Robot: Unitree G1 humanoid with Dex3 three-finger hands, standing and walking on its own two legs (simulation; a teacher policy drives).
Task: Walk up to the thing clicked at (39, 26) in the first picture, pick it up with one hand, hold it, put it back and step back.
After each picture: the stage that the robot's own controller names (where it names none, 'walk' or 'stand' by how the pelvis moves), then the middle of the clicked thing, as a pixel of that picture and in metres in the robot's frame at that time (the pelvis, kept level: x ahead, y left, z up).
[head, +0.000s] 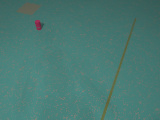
stand; (38, 25) +1.67 +0.53 -0.72
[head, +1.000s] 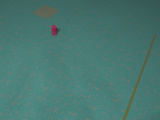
walk; (54, 30) +1.58 +0.25 -0.70
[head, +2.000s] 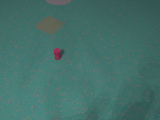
walk; (57, 54) +1.08 +0.18 -0.72
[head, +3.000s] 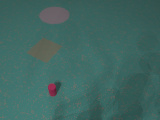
walk; (52, 90) +0.69 +0.21 -0.72
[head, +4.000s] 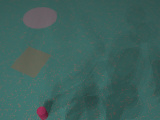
stand; (42, 113) +0.43 +0.29 -0.68
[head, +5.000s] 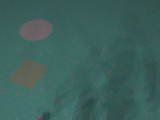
stand; out of the picture +0.40 +0.30 -0.72
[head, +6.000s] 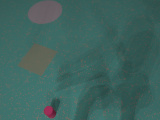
stand; (50, 112) +0.38 +0.29 -0.68
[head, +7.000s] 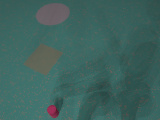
walk; (53, 111) +0.40 +0.28 -0.67
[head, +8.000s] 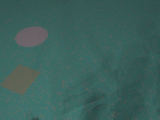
stand; out of the picture +0.41 +0.41 -0.72
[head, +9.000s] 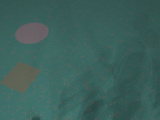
stand; out of the picture +0.38 +0.39 -0.72
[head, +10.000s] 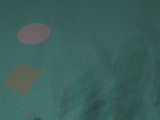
stand; out of the picture +0.37 +0.38 -0.73
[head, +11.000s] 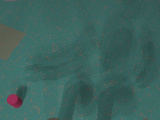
go down; (15, 101) +0.38 +0.40 -0.59
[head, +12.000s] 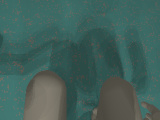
go down; out of the picture +0.40 +0.44 -0.29
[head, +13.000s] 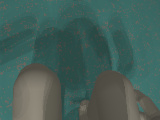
approach; out of the picture +0.38 +0.46 -0.26
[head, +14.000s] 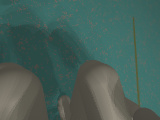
close in; out of the picture +0.35 +0.47 -0.21
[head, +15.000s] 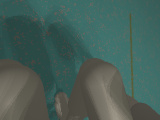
approach; out of the picture +0.34 +0.48 -0.21
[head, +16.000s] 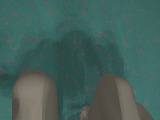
lift; out of the picture +0.30 +0.39 -0.12
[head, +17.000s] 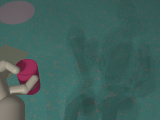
hold; (29, 77) +0.35 +0.18 +0.01
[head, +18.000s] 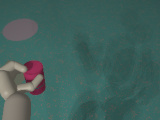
hold; (35, 78) +0.37 +0.17 +0.01
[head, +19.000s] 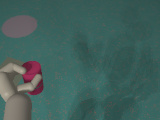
hold; (33, 78) +0.37 +0.18 -0.01
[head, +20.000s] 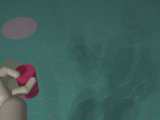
crouch; (27, 81) +0.36 +0.20 -0.01
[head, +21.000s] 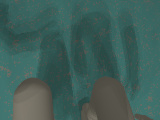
crouch; out of the picture +0.41 +0.41 -0.10
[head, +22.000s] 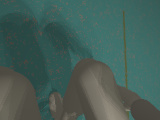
lower; out of the picture +0.38 +0.43 -0.22
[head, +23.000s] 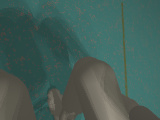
lower; out of the picture +0.39 +0.45 -0.22
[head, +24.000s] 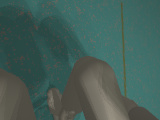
lower; out of the picture +0.39 +0.44 -0.22
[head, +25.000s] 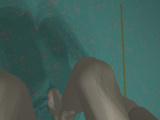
lower; out of the picture +0.39 +0.44 -0.22
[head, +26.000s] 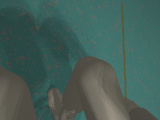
loosen; out of the picture +0.39 +0.44 -0.23
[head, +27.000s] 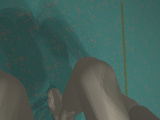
withdraw; out of the picture +0.37 +0.44 -0.23
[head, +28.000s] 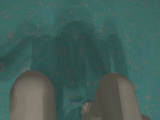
stand; out of the picture +0.40 +0.40 -0.29
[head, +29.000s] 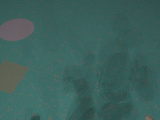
stand; out of the picture +0.38 +0.32 -0.65
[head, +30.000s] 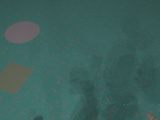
stand; out of the picture +0.39 +0.33 -0.66
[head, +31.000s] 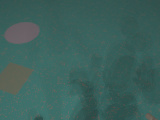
stand; out of the picture +0.39 +0.33 -0.66
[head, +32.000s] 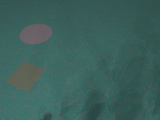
stand; out of the picture +0.42 +0.32 -0.72
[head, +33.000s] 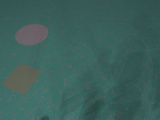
stand; out of the picture +0.39 +0.33 -0.73
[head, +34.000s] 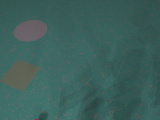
walk; out of the picture +0.40 +0.34 -0.72
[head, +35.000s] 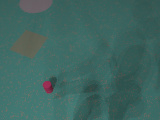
walk; (48, 87) +0.59 +0.27 -0.70
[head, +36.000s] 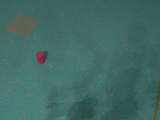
walk; (40, 57) +0.89 +0.36 -0.70
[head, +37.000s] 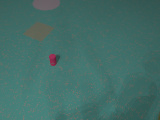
stand; (52, 60) +1.03 +0.27 -0.72
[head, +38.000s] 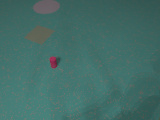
stand; (53, 62) +1.04 +0.28 -0.73
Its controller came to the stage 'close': yes
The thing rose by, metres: 0.71
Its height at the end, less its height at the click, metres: +0.00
